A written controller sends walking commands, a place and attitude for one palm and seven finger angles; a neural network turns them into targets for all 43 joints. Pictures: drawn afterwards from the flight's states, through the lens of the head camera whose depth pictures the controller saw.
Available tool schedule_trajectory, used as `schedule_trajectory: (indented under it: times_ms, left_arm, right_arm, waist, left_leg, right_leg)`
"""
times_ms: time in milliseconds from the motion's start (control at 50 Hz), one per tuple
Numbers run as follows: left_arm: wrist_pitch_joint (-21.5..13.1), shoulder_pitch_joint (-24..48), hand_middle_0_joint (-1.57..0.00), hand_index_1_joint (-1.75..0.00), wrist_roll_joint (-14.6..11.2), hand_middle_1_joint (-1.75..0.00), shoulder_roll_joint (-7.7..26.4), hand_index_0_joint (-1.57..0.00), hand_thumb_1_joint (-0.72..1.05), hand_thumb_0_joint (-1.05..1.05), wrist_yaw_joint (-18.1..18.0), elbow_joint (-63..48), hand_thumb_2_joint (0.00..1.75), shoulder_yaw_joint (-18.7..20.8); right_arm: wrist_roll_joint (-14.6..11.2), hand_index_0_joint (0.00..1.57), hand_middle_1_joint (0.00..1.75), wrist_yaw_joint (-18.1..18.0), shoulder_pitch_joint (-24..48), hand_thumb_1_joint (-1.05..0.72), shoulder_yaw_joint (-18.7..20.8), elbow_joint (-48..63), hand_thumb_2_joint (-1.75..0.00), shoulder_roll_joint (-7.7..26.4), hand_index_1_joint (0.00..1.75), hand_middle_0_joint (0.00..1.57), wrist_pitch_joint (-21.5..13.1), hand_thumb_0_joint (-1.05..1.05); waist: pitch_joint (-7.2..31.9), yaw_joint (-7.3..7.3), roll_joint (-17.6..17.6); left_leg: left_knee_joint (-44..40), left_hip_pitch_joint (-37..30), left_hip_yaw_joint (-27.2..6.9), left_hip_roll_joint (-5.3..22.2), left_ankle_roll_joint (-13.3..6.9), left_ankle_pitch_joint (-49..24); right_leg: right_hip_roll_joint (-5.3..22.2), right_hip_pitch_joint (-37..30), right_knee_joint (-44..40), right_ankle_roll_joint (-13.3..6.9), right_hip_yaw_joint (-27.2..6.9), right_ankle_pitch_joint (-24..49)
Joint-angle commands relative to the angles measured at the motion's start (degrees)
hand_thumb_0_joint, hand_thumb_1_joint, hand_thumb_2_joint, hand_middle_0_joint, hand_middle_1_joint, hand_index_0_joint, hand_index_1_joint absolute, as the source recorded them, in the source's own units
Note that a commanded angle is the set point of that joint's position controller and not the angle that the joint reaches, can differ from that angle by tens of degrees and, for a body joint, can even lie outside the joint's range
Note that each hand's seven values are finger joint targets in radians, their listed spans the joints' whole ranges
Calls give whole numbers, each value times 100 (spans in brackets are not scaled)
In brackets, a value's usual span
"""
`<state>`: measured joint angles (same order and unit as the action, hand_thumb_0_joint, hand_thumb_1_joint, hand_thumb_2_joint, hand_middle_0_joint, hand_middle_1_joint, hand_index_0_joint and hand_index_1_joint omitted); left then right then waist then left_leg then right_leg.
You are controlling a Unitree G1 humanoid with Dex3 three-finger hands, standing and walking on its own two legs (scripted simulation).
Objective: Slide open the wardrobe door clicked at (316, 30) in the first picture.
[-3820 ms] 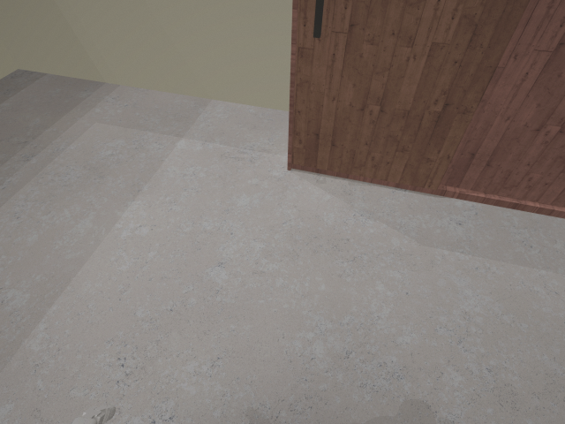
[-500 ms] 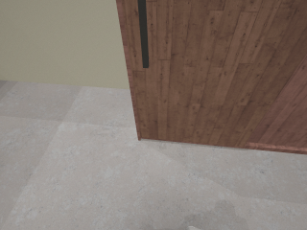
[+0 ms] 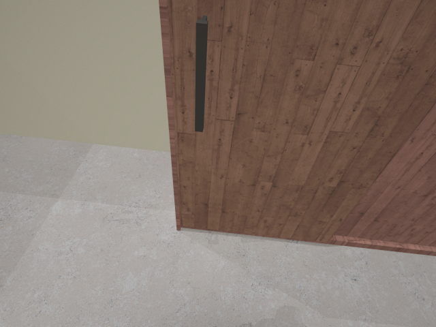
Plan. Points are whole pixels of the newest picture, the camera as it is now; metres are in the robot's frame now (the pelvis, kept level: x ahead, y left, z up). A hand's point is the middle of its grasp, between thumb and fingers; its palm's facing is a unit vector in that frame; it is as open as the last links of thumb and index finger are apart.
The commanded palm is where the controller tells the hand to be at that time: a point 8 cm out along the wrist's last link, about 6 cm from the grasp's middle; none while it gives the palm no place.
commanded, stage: take the last steps up to it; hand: left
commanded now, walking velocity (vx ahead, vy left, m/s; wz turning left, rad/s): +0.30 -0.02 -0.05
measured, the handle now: (201, 79) +0.70 +0.09 +0.12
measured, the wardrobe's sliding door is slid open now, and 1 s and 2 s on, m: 0.00 0.00 0.00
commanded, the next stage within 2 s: come to a stop and stand still in 0.52 s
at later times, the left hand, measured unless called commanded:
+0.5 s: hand (166, 291) +0.24 +0.12 -0.16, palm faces +0.06 -0.97 -0.24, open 7.2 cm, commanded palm none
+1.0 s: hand (158, 294) +0.24 +0.14 -0.18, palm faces +0.04 -0.98 -0.22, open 7.4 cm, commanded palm none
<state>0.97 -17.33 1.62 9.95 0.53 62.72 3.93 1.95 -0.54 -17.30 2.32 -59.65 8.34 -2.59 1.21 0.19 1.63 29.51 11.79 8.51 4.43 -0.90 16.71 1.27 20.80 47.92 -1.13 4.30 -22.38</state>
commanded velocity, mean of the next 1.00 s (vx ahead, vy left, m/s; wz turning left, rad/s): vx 0.05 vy -0.02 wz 0.00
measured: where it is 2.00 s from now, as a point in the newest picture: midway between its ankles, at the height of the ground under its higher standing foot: outside the picture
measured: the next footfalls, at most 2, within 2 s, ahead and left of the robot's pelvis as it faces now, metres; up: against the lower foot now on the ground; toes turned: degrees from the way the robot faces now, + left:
right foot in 0.34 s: +0.22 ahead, -0.16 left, +0.00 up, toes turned -11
left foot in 0.74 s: +0.35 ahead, +0.08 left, +0.00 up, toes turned +7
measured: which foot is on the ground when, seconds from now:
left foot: down 0.00-0.36, up 0.38-0.72, down 0.74-1.00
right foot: up 0.00-0.32, down 0.34-0.80, up 0.82-1.00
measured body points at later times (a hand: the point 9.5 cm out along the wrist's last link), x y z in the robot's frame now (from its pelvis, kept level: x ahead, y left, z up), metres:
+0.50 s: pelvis +0.16 -0.06 +0.00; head +0.19 -0.08 +0.45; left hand +0.23 +0.17 -0.14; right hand +0.11 -0.28 -0.17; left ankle +0.09 +0.08 -0.66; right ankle +0.18 -0.15 -0.74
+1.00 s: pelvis +0.22 -0.04 -0.01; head +0.28 -0.03 +0.44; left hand +0.24 +0.19 -0.17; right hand +0.33 -0.26 -0.15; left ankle +0.31 +0.07 -0.74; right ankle +0.17 -0.17 -0.68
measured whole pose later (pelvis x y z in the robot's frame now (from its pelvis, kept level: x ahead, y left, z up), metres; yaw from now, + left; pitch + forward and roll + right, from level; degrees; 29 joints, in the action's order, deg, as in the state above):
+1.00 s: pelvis +0.22 -0.04 -0.01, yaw -2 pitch -1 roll -1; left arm 2.4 -13.3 1.0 9.8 -2.4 59.4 3.3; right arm 0.8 -1.9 -2.9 2.2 -56.7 6.9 0.8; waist -7.7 -2.0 0.6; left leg 28.6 20.2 8.1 4.6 -1.4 7.7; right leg 2.1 22.2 58.4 2.4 1.1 -30.2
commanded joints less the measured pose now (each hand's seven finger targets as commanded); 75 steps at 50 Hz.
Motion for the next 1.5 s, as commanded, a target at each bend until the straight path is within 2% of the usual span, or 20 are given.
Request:
schedule_trajectory:
  times_ms: [0,200,280,300,320,340,420,480,660,700,740,800,940,1040,1100,1120,1140,1260,1380,1480]
  left_arm:
    - [-229,348,-20,-30,39,-30,266,-20,90,0,105,-531,90,81]
    - [-244,1111,-20,-30,-25,-30,27,-20,90,0,83,-722,90,-38]
    - [-350,284,-20,-30,-9,-30,196,-20,90,0,57,-426,90,34]
    - [-418,-484,-20,-30,13,-30,500,-20,90,0,23,-178,90,105]
    - [-486,-1284,-20,-30,44,-30,1108,-20,90,0,-58,47,90,257]
    - [-476,-1658,-20,-30,-60,-30,1453,-20,90,0,-94,121,90,290]
    - [-464,-223,-20,-30,-68,-30,552,-20,90,0,-188,-188,90,61]
    - [-541,-72,-20,-30,-4,-30,308,-20,90,0,-211,-222,90,-11]
    - [-447,-158,-20,-30,-28,-30,513,-20,90,0,-241,-115,90,-98]
    - [-357,-198,-20,-30,-71,-30,497,-20,90,0,-294,-82,90,-140]
    - [-235,-541,-20,-30,-122,-30,245,-20,90,0,-354,-126,90,-202]
    - [-30,-562,-20,-30,-102,-30,319,-20,90,0,-368,-175,90,-164]
    - [151,-281,-20,-30,-67,-30,330,-20,90,0,-286,-523,90,58]
    - [127,-380,-20,-30,-47,-30,151,-20,90,0,-233,-652,90,12]
    - [18,-1103,-20,-30,29,-30,432,-20,90,0,-236,-369,90,25]
    - [-51,-809,-20,-30,92,-30,922,-20,90,0,-250,-480,90,35]
    - [-1,-157,-20,-30,43,-30,1192,-20,90,0,-269,-782,90,21]
    - [-231,235,-20,-30,-43,-30,864,-20,90,0,-220,-744,90,-19]
    - [-262,-657,-20,-30,-34,-30,925,-20,90,0,-312,-404,90,48]
    - [-188,-532,-20,-30,20,-30,972,-20,90,0,-335,-336,90,54]
  right_arm:
    - [-41,20,30,-108,-517,-90,93,-16,-90,681,30,20,-134,0]
    - [-10,20,30,-105,-1242,-90,149,-483,-90,612,30,20,-127,0]
    - [-40,20,30,-96,-1037,-90,151,-507,-90,616,30,20,-82,0]
    - [-101,20,30,-61,-981,-90,148,-486,-90,548,30,20,-108,0]
    - [-168,20,30,-5,-994,-90,86,-333,-90,234,30,20,-139,0]
    - [-175,20,30,-14,-799,-90,50,-115,-90,249,30,20,-101,0]
    - [-83,20,30,6,-274,-90,108,-159,-90,133,30,20,34,0]
    - [-59,20,30,29,-575,-90,87,-245,-90,-106,30,20,141,0]
    - [-124,20,30,37,380,-90,-47,72,-90,113,30,20,82,0]
    - [-121,20,30,-5,156,-90,-32,-32,-90,365,30,20,50,0]
    - [-154,20,30,-93,-81,-90,85,-30,-90,937,30,20,68,0]
    - [-144,20,30,-228,224,-90,123,34,-90,1013,30,20,216,0]
    - [-95,20,30,-218,821,-90,294,399,-90,1088,30,20,353,0]
    - [-28,20,30,-104,1050,-90,352,505,-90,1048,30,20,386,0]
    - [-91,20,30,-21,1053,-90,298,504,-90,727,30,20,477,0]
    - [-158,20,30,25,1019,-90,190,600,-90,266,30,20,544,0]
    - [-117,20,30,67,1281,-90,221,753,-90,498,30,20,582,0]
    - [-65,20,30,126,300,-90,184,163,-90,606,30,20,436,0]
    - [-93,20,30,16,576,-90,124,340,-90,695,30,20,430,0]
    - [-167,20,30,-7,662,-90,66,383,-90,591,30,20,432,0]
  waist:
    - [-962,44,-828]
    - [-816,318,-1052]
    - [-417,-133,-752]
    - [49,-480,-291]
    - [680,-757,1099]
    - [837,-752,1488]
    - [-500,-255,407]
    - [-370,84,326]
    - [-211,-79,623]
    - [37,40,254]
    - [445,58,-839]
    - [-4,61,-1708]
    - [579,8,-881]
    - [468,-38,-1296]
    - [179,-355,-249]
    - [-226,-268,1425]
    - [-755,-302,1539]
    - [-655,-21,495]
    - [-92,-425,644]
    - [-21,-419,1028]
  left_leg:
    - [-2310,-399,-1525,1383,-505,720]
    - [-1712,-953,-558,1288,-673,-1650]
    - [-540,-490,-252,1044,-397,-2008]
    - [465,138,-22,799,-201,-1847]
    - [2029,1430,410,225,55,-109]
    - [3364,2076,-61,-151,120,1820]
    - [3849,2055,-695,487,99,561]
    - [3062,1606,-494,410,264,265]
    - [416,765,-220,10,341,-627]
    - [-435,-292,-316,90,283,-2566]
    - [-109,-1368,-1108,1239,-304,-5792]
    - [-791,-689,-1513,1735,-929,-6066]
    - [-793,-446,-1193,1549,-1013,-3618]
    - [-1247,394,-1300,1377,-743,-560]
    - [-495,1642,-707,502,-47,1427]
    - [805,1992,-349,-120,356,1371]
    - [1529,1696,-669,-78,300,1227]
    - [2159,1704,-711,-162,348,-62]
    - [2145,2043,-811,-127,544,521]
    - [1349,1363,-679,-183,470,830]
  right_leg:
    - [409,1674,1312,83,-292,629]
    - [399,1041,-800,200,307,658]
    - [35,-732,-1944,30,578,1183]
    - [311,-2034,-2089,-114,172,1404]
    - [1728,-3307,-2405,-545,-1432,1544]
    - [2554,-3376,-3106,-995,-2756,1874]
    - [2009,-1167,-3511,-825,-1365,1559]
    - [1662,-802,-3403,-693,-376,2866]
    - [1274,-1446,-2703,-532,-13,4459]
    - [932,-1148,-2127,-166,99,3877]
    - [509,-422,-1769,261,225,1466]
    - [272,-249,-88,351,-35,-1203]
    - [115,286,1441,348,-444,-722]
    - [165,-556,-338,243,-84,-515]
    - [381,-1799,-2616,145,-261,67]
    - [1640,-924,-3900,-286,-2192,-1883]
    - [2188,431,-4576,-558,-2698,-2832]
    - [1389,-812,-3656,-308,-1202,623]
    - [1901,-2391,-2799,-697,-1318,4071]
    - [1844,-2035,-2717,-801,-1204,4164]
